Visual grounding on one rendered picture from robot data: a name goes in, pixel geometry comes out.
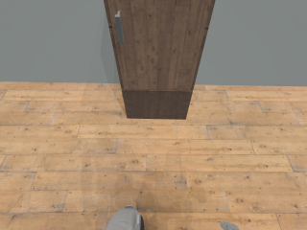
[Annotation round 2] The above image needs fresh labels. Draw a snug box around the right robot hand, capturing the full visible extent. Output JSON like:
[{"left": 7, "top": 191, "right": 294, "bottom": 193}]
[{"left": 220, "top": 220, "right": 240, "bottom": 230}]

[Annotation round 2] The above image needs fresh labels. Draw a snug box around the left robot shin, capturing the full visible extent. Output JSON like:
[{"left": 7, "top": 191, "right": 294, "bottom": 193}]
[{"left": 125, "top": 205, "right": 136, "bottom": 211}]

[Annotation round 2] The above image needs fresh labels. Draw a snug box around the robot left thigh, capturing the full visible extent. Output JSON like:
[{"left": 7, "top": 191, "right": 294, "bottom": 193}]
[{"left": 105, "top": 208, "right": 141, "bottom": 230}]

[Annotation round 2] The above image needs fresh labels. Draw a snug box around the cupboard door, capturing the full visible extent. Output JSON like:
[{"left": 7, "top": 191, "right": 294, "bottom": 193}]
[{"left": 107, "top": 0, "right": 212, "bottom": 90}]

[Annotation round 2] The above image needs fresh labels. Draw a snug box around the handle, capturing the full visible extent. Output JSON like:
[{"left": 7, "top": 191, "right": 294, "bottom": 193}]
[{"left": 114, "top": 11, "right": 125, "bottom": 45}]

